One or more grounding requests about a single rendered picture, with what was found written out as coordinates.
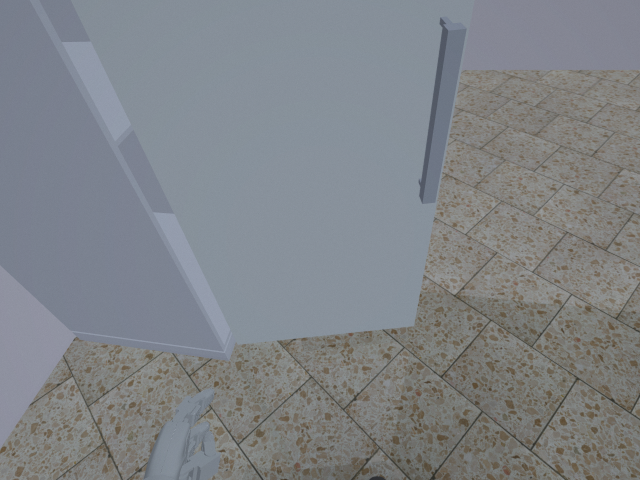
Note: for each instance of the handle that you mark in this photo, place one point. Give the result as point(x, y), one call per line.
point(450, 54)

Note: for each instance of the fridge door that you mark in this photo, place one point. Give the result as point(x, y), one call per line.
point(288, 137)

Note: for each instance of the robot left hand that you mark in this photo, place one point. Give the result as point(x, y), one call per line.
point(173, 452)

